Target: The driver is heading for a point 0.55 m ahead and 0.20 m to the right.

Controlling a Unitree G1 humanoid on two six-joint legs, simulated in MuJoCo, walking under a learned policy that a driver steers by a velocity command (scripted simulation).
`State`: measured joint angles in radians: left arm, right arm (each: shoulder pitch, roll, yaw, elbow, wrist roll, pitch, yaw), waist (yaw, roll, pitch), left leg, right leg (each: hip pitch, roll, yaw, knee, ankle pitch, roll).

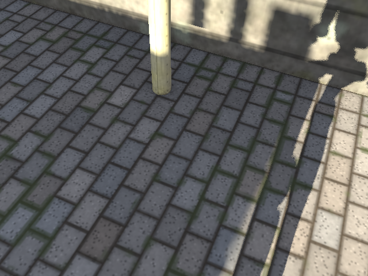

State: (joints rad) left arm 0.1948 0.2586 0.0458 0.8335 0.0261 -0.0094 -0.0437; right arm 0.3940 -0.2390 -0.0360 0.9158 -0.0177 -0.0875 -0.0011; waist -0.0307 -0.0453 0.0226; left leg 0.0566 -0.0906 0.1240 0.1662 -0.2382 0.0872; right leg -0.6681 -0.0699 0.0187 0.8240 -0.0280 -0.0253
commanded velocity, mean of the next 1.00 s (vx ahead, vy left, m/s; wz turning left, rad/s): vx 0.41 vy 0.00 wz -0.43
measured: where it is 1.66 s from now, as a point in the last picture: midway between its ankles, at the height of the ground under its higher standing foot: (208, 272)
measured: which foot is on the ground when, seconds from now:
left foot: down 0.00-0.20, up 0.22-0.66, down 0.68-1.00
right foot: up 0.00-0.16, down 0.18-0.70, up 0.72-1.00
